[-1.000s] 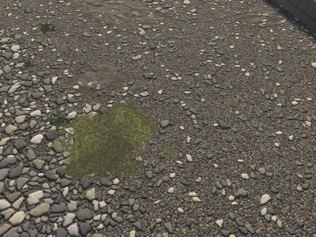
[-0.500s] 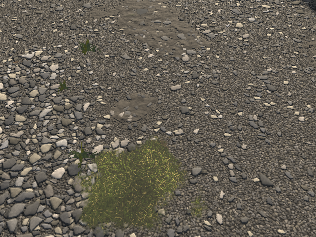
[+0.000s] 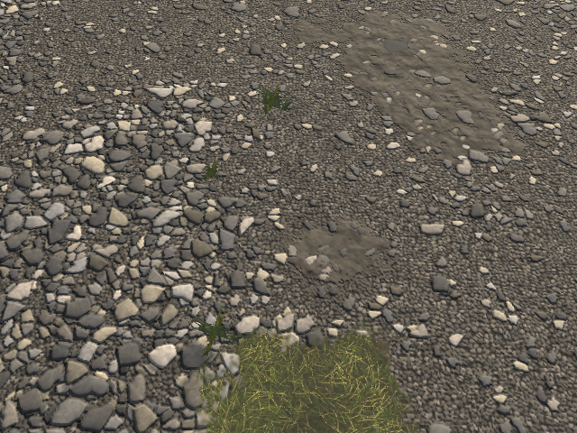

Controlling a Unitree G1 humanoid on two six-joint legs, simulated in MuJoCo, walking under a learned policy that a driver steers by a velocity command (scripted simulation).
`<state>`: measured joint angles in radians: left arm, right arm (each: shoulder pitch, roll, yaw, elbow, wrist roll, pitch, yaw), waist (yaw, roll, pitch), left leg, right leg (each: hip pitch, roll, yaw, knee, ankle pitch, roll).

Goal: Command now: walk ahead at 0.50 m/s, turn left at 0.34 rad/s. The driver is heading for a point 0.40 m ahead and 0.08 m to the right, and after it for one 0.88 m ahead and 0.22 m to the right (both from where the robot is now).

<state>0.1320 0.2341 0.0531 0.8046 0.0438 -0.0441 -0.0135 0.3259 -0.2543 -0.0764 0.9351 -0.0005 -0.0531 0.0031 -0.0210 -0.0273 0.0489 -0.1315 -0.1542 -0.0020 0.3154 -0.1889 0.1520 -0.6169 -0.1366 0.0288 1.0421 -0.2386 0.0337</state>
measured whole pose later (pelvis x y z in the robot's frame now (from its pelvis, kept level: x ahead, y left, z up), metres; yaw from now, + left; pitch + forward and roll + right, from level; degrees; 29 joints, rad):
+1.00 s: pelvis +0.45 -0.05 +0.00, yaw -25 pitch +0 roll -1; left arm 0.23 0.32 0.07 0.77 0.02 0.05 0.00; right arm 0.17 -0.25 0.00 0.73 -0.02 -0.02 -0.03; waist 0.01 -0.04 0.07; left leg -0.33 -0.02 0.01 0.44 -0.11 0.05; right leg -0.41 0.12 0.09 1.10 -0.49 0.01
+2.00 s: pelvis +0.64 -0.11 +0.00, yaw -26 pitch +1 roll +0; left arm 0.12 0.25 0.03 0.90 0.03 -0.03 -0.04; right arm 0.47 -0.18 -0.01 1.03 -0.01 -0.08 0.00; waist -0.03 -0.04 0.02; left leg 0.06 -0.07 0.04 0.17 -0.24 0.08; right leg -0.61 -0.08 -0.05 0.87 -0.13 -0.03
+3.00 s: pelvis +0.83 -0.23 +0.00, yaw -26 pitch -2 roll +0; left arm 0.29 0.15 0.00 1.12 0.01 -0.02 0.04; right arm 0.29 -0.13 0.01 1.15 -0.01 -0.01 -0.04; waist 0.01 0.01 0.03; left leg -0.11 -0.01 0.02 0.38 -0.24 0.01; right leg -0.16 0.04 -0.08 0.37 -0.18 -0.07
